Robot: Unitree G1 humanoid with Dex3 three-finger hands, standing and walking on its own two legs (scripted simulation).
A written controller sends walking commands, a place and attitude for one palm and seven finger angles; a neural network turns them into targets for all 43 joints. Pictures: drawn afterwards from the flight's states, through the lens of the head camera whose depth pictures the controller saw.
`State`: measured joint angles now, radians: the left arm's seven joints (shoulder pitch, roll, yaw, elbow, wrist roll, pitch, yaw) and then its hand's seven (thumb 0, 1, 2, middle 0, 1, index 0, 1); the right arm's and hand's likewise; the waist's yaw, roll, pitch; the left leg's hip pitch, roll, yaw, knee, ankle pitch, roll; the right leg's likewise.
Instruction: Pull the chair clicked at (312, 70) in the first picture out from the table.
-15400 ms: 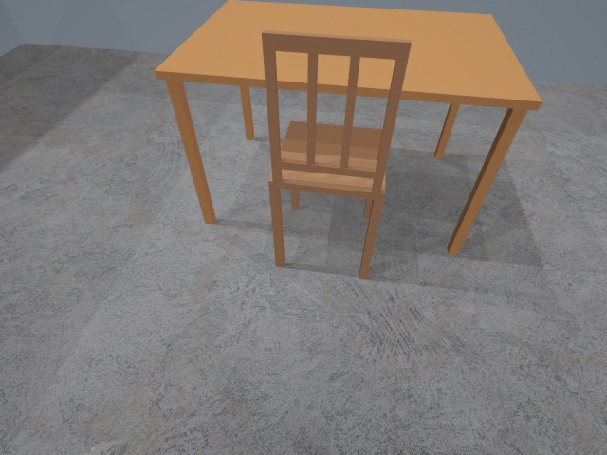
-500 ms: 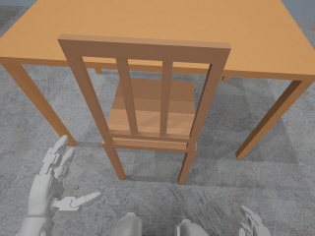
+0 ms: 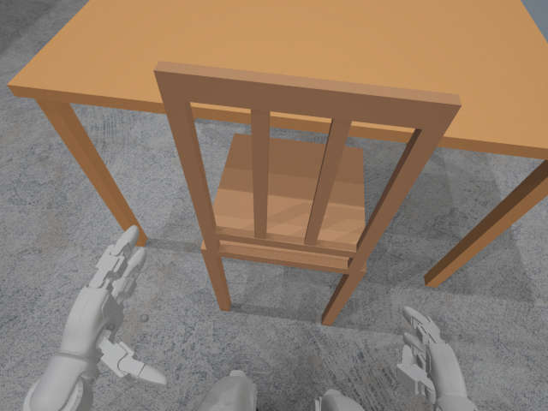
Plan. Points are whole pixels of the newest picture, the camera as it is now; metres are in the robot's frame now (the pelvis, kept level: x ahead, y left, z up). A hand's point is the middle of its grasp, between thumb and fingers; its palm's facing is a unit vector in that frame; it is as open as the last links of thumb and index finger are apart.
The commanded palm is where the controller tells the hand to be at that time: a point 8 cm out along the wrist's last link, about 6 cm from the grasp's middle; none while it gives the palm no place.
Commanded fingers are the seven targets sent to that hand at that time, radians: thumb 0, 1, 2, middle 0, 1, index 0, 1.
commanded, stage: raise the hand toward the chair's back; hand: left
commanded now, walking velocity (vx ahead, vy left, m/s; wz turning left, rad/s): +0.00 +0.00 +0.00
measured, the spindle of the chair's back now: (260, 186) +0.46 +0.06 +0.02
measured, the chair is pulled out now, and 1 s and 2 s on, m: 0.00 0.00 0.00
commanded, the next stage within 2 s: aim the fingers beside a spindle in 0.64 s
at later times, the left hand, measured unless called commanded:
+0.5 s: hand (124, 305) +0.24 +0.21 +0.04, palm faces -0.04 -1.00 -0.07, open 16.9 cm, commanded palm +0.22 +0.27 +0.04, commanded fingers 0.00 -0.50 0.30 -0.06 -0.08 -0.06 -0.08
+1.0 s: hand (147, 303) +0.25 +0.19 +0.03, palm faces -0.08 -1.00 -0.05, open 16.9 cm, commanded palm +0.23 +0.25 +0.03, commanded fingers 0.00 -0.50 0.30 -0.06 -0.08 -0.06 -0.08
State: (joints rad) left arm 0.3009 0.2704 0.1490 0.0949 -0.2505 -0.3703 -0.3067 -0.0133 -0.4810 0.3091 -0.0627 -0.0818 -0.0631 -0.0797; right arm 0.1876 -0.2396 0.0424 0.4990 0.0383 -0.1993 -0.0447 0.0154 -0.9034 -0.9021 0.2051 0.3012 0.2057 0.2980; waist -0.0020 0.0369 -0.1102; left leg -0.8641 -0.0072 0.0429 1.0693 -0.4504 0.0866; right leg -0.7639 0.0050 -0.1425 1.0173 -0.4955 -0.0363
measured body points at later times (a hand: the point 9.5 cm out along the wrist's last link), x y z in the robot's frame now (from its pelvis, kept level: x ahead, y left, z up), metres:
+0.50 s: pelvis +0.00 +0.01 +0.00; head +0.06 +0.03 +0.45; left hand +0.24 +0.27 +0.05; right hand +0.15 -0.24 -0.07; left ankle +0.04 +0.06 -0.67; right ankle +0.00 -0.10 -0.67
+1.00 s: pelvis -0.01 -0.01 +0.00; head +0.07 +0.00 +0.44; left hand +0.25 +0.24 +0.03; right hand +0.17 -0.26 -0.08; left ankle +0.04 +0.06 -0.67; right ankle +0.00 -0.10 -0.67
